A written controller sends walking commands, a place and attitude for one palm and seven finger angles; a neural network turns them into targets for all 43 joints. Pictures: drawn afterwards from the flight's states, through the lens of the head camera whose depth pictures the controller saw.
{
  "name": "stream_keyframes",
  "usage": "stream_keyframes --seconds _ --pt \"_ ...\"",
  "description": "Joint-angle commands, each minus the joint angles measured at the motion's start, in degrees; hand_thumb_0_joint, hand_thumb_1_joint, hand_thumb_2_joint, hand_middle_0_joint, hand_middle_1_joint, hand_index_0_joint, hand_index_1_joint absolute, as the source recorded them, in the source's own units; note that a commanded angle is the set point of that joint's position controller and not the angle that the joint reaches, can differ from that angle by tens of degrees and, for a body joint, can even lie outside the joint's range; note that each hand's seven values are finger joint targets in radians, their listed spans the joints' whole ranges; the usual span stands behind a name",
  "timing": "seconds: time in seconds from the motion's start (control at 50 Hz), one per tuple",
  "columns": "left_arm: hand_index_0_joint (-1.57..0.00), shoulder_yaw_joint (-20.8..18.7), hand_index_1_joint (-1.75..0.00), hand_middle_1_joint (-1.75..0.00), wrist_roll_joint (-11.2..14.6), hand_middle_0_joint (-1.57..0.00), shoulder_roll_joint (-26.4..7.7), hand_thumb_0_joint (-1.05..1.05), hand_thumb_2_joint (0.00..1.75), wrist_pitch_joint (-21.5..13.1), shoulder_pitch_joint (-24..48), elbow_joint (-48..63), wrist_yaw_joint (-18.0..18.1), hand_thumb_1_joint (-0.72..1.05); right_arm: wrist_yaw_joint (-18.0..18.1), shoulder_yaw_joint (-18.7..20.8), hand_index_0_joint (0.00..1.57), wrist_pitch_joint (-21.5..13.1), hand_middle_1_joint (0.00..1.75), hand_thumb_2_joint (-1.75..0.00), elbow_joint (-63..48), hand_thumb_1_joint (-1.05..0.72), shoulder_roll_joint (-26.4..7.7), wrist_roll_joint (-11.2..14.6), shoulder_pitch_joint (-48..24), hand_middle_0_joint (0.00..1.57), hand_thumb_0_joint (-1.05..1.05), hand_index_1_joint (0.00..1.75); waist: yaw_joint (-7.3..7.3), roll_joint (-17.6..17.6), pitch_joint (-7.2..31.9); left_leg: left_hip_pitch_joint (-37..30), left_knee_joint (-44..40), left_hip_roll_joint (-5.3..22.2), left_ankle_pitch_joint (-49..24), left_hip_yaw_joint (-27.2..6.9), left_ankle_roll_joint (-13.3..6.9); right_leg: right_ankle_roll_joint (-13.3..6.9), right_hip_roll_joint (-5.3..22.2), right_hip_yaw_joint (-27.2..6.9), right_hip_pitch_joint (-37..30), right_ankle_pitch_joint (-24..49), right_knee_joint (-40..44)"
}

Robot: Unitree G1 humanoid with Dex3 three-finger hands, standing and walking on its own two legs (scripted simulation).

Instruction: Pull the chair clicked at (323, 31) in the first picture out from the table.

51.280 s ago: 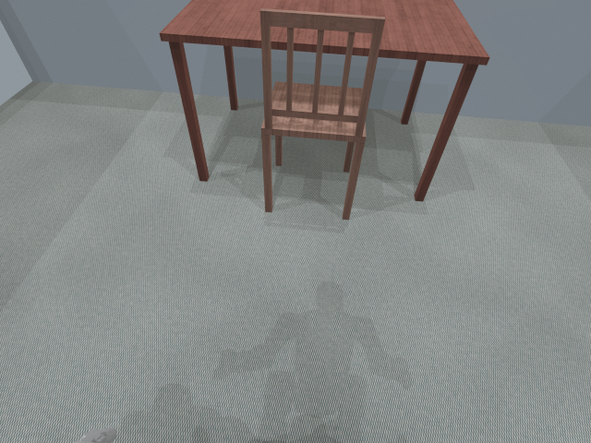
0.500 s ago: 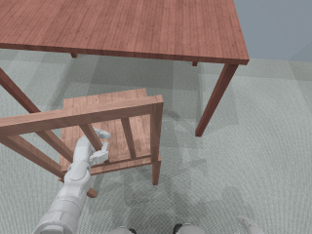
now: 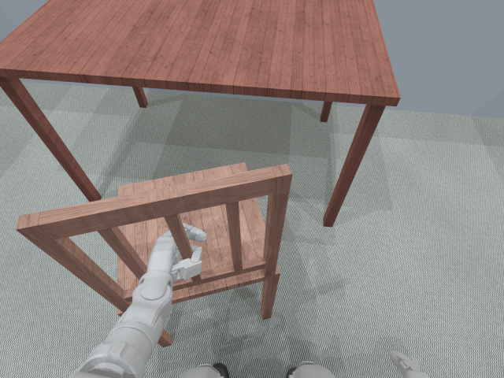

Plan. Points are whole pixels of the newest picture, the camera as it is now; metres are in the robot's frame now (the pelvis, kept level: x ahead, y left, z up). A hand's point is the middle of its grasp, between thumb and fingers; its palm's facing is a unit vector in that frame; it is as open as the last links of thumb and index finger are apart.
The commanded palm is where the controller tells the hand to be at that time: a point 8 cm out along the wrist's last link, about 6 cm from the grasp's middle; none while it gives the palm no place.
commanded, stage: step backward, pulling the chair out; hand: left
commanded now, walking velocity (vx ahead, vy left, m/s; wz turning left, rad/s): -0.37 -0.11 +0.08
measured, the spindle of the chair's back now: (185, 249) +0.34 +0.14 -0.07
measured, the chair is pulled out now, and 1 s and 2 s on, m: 0.33 0.45 0.63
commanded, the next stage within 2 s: stop walking, hand still on the chair in 1.40 s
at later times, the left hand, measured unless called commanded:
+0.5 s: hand (192, 284) +0.28 +0.11 -0.07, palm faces -0.03 -0.98 -0.20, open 5.2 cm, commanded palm +0.26 +0.16 -0.06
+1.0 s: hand (188, 333) +0.20 +0.11 -0.06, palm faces +0.01 -0.98 -0.20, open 5.3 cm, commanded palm +0.18 +0.16 -0.06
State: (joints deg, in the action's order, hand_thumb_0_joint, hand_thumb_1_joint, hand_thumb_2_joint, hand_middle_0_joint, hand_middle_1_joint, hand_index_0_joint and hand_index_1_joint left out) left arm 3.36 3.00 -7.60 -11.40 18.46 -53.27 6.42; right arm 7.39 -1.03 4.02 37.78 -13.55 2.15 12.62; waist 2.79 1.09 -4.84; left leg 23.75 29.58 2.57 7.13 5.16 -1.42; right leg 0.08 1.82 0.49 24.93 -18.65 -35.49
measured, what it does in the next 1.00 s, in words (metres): walks backwards: left foot, then right foot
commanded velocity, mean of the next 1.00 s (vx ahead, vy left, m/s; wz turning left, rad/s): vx -0.38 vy -0.01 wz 0.04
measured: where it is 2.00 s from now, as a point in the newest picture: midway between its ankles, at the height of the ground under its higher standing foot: outside the picture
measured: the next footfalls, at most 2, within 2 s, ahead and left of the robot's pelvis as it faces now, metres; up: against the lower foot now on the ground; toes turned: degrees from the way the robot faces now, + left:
left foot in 0.38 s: -0.10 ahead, +0.13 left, +0.00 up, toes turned +4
right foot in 0.88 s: -0.05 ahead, -0.13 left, +0.00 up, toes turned -1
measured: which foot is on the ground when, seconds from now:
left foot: down 0.00-0.16, up 0.18-0.36, down 0.38-1.00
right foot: down 0.00-0.74, up 0.76-0.86, down 0.88-1.00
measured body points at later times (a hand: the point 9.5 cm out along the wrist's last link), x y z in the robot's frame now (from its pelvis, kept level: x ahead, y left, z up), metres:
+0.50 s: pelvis -0.06 -0.01 +0.00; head +0.02 -0.01 +0.44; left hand +0.27 +0.17 -0.05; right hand +0.06 -0.27 -0.13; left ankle -0.09 +0.16 -0.73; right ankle +0.05 -0.14 -0.72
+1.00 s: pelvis -0.13 -0.02 +0.00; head -0.04 -0.04 +0.44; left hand +0.19 +0.16 -0.05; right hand +0.00 -0.26 -0.14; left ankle -0.10 +0.13 -0.72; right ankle -0.09 -0.13 -0.73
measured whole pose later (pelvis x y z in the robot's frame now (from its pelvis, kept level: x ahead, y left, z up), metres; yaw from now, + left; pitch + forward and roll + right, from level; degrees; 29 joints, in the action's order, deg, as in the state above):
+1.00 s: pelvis -0.13 -0.02 +0.00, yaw +2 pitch +2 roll -1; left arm 1.9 1.6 -7.2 -9.6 20.8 -49.2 5.8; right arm 6.0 -0.3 2.6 41.6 -13.5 1.2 8.1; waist 1.5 3.4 -9.1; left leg 24.0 39.3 3.4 18.4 -1.4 2.5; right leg -1.1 0.2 3.9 19.9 -12.4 -30.3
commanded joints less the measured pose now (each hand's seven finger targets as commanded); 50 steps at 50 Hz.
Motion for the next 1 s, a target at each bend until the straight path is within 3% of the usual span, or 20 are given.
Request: stream_keyframes --seconds 0.0,0.06,0.1,0.14,0.2,0.3,0.32,0.36,0.4,0.42,0.48,0.54,0.58,0.68,0.72,0.78,0.82,0.86,0.92,0.98 --pt "-0.50 -1.3 -1.45 -1.45 -2.6 -0.50 -8.2 0.00 0.90 -4.0 18.6 10.7 0.5 0.90 0.2 2.5 0.20 -3.5 0.30 -0.90 -4.1 -0.90 -7.6 -1.2 -1.0 0.20 0.00 0.30 -0.92 8.8 19.4 -13.5 -6.9 13.2 -2.3 -12.7 -3.9 -0.8 0.8 -0.7 -6.1 4.2 3.0" --pt "-0.50 -0.3 -1.45 -1.45 -2.8 -0.50 -7.3 0.00 0.90 -3.9 19.1 10.4 -0.1 0.90 -0.1 2.8 0.20 -3.9 0.30 -0.90 -3.8 -0.90 -7.5 -1.2 -2.6 0.20 0.00 0.30 -1.00 9.3 16.4 -4.5 -7.0 11.0 9.9 -10.9 -2.4 -1.8 2.2 -2.3 -9.1 2.0 4.7" --pt "-0.50 -3.2 -1.45 -1.45 -2.7 -0.50 -10.7 0.00 0.90 -3.7 16.2 9.2 0.4 0.90 0.1 3.6 0.20 -4.2 0.30 -0.90 -4.1 -0.90 -8.2 -0.9 -2.2 0.20 0.00 0.30 -1.71 1.7 14.8 -0.5 -1.9 6.6 22.0 -8.9 -0.4 -4.1 6.0 -8.3 -6.7 -6.7 10.3" --pt "-0.50 -3.5 -1.45 -1.45 -2.7 -0.50 -11.8 0.00 0.90 -3.8 16.0 9.4 1.2 0.90 -0.1 3.7 0.20 -4.5 0.30 -0.90 -2.5 -0.90 -7.4 -0.2 -0.8 0.20 0.00 0.30 -1.50 -11.4 17.8 -11.3 20.3 -1.7 18.7 -3.5 3.4 -9.0 18.1 -19.3 5.3 -19.0 24.4" --pt "-0.50 -5.5 -1.45 -1.45 -3.1 -0.50 -11.5 0.00 0.90 -1.6 15.4 9.3 1.7 0.90 -0.5 2.7 0.20 -5.6 0.30 -0.90 -2.1 -0.90 -6.5 -1.1 -3.6 0.20 0.00 0.30 -3.28 -13.0 20.3 0.8 33.0 -2.6 23.3 -10.6 3.3 -12.9 21.7 -18.5 -7.7 4.8 19.9" --pt "-0.50 -5.0 -1.45 -1.45 -2.8 -0.50 -10.1 0.00 0.90 -0.6 13.3 10.5 1.7 0.90 0.1 1.8 0.20 -6.5 0.30 -0.90 -0.1 -0.90 -7.0 -0.9 -2.0 0.20 0.00 0.30 -0.98 -8.4 20.6 -6.4 0.2 -2.1 14.9 -6.7 3.2 -5.8 14.6 -7.6 -15.9 23.9 10.9" --pt "-0.50 -3.9 -1.45 -1.45 -2.6 -0.50 -9.3 0.00 0.90 -0.5 13.1 11.9 1.4 0.90 0.3 2.1 0.20 -6.4 0.30 -0.90 0.2 -0.90 -7.4 -1.0 -0.5 0.20 0.00 0.30 -0.55 -6.5 21.1 -9.2 -8.8 -0.7 6.7 -6.0 2.9 -3.9 12.6 -6.1 -15.8 23.3 7.0" --pt "-0.50 -2.0 -1.45 -1.45 -2.7 -0.50 -7.1 0.00 0.90 -0.3 15.0 16.5 0.9 0.90 0.5 3.6 0.20 -5.7 0.30 -0.90 -2.2 -0.90 -9.9 -1.4 -1.5 0.20 0.00 0.30 -1.67 6.9 21.2 -12.9 -7.6 11.1 -20.4 -17.4 -1.7 0.3 3.8 0.0 -9.9 22.9 -3.2" --pt "-0.50 1.0 -1.45 -1.45 -2.9 -0.50 -3.1 0.00 0.90 0.0 15.7 18.8 -0.1 0.90 -0.8 3.8 0.20 -4.4 0.30 -0.90 -3.4 -0.90 -8.3 -1.1 -0.1 0.20 0.00 0.30 -0.76 6.0 25.0 -22.9 -0.4 13.5 -42.0 -14.2 -2.3 0.1 0.8 1.8 -6.7 18.4 -3.4" --pt "-0.50 0.9 -1.45 -1.45 -3.6 -0.50 -3.6 0.00 0.90 -0.6 18.5 22.5 -0.5 0.90 -1.4 3.6 0.20 -4.2 0.30 -0.90 -4.0 -0.90 -6.9 -2.2 -1.4 0.20 0.00 0.30 0.13 14.8 25.5 -22.5 -0.3 12.7 -41.9 -12.5 -1.9 0.1 2.1 1.5 -6.8 17.9 -6.0" --pt "-0.50 -0.1 -1.45 -1.45 -3.6 -0.50 -4.1 0.00 0.90 -0.5 15.8 22.0 -0.5 0.90 -2.1 3.8 0.20 -3.2 0.30 -0.90 -4.9 -0.90 -7.1 -1.9 -2.3 0.20 0.00 0.30 -1.08 13.9 20.5 -11.7 1.6 12.6 -32.5 -11.0 -0.3 -1.8 2.9 0.2 -14.0 19.8 -2.2" --pt "-0.50 -2.4 -1.45 -1.45 -2.8 -0.50 -8.0 0.00 0.90 -0.4 14.8 19.6 -0.3 0.90 -1.6 4.3 0.20 -2.7 0.30 -0.90 -3.9 -0.90 -6.5 -0.6 0.3 0.20 0.00 0.30 -0.08 -8.2 25.5 -4.6 15.2 2.2 2.7 -5.0 5.1 -8.0 14.9 -11.5 -24.1 51.4 7.9" --pt "-0.50 -4.4 -1.45 -1.45 -3.1 -0.50 -10.3 0.00 0.90 0.9 13.5 16.0 -0.4 0.90 -1.0 4.3 0.20 -3.4 0.30 -0.90 -3.2 -0.90 -7.1 -0.3 -0.7 0.20 0.00 0.30 -1.09 -13.6 27.0 -1.1 22.9 -1.0 25.0 -8.5 4.3 -11.0 21.1 -13.2 -24.0 53.6 11.8" --pt "-0.50 -2.4 -1.45 -1.45 -2.5 -0.50 -7.4 0.00 0.90 2.4 10.9 18.5 -0.3 0.90 0.0 1.4 0.20 -2.9 0.30 -0.90 -3.5 -0.90 -6.0 -0.7 -1.5 0.20 0.00 0.30 0.12 -9.1 24.9 -10.2 -6.2 0.3 10.3 -4.3 2.9 -2.3 12.1 -2.7 -16.0 21.3 9.8" --pt "-0.50 -0.6 -1.45 -1.45 -2.2 -0.50 -5.4 0.00 0.90 2.5 10.3 21.7 -0.2 0.90 0.4 2.8 0.20 -2.0 0.30 -0.90 -5.6 -0.90 -9.5 -1.6 -3.4 0.20 0.00 0.30 -0.94 10.0 21.2 -6.8 -10.5 11.8 -1.8 -16.5 -2.9 1.4 2.5 1.9 -10.7 10.1 -3.0" --pt "-0.50 0.3 -1.45 -1.45 -3.2 -0.50 -4.2 0.00 0.90 1.5 16.0 26.7 -0.4 0.90 -0.9 2.4 0.20 -1.4 0.30 -0.90 -7.3 -0.90 -6.4 -2.4 -6.8 0.20 0.00 0.30 -2.06 17.1 15.3 5.1 -12.7 16.7 2.1 -16.2 -6.6 -0.3 0.2 1.2 -12.5 -5.6 -15.7" --pt "-0.50 -0.6 -1.45 -1.45 -2.8 -0.50 -5.3 0.00 0.90 1.4 16.7 22.6 0.1 0.90 -1.0 3.1 0.20 -2.1 0.30 -0.90 -4.1 -0.90 -7.1 -2.0 -3.9 0.20 0.00 0.30 -1.94 9.9 15.3 -5.9 -2.9 15.1 -16.9 -14.5 -5.3 -0.7 1.2 -0.2 -10.0 3.5 -3.0" --pt "-0.50 -0.5 -1.45 -1.45 -3.3 -0.50 -5.6 0.00 0.90 -0.5 17.9 19.7 0.1 0.90 -1.2 4.0 0.20 -3.5 0.30 -0.90 -2.3 -0.90 -7.5 -1.5 -0.5 0.20 0.00 0.30 -0.67 2.2 22.9 -15.5 5.3 10.4 -25.5 -9.8 -0.3 -1.8 4.8 -2.0 -16.5 33.2 10.2" --pt "-0.50 -1.8 -1.45 -1.45 -4.0 -0.50 -9.5 0.00 0.90 -1.9 20.8 15.8 -0.1 0.90 -0.1 3.7 0.20 -3.8 0.30 -0.90 -1.0 -0.90 -6.7 -1.2 -0.8 0.20 0.00 0.30 -0.01 -7.5 24.2 -4.1 12.4 1.5 8.7 -5.3 4.2 -7.3 15.8 -10.6 -25.8 63.0 9.7" --pt "-0.50 -3.9 -1.45 -1.45 -3.8 -0.50 -10.9 0.00 0.90 -1.3 18.2 14.0 -0.3 0.90 0.2 3.5 0.20 -3.7 0.30 -0.90 -2.3 -0.90 -7.0 -0.7 -4.1 0.20 0.00 0.30 -1.99 -9.3 24.4 -0.4 13.3 0.2 18.2 -9.2 3.2 -6.9 18.7 -9.7 -26.9 59.5 9.3"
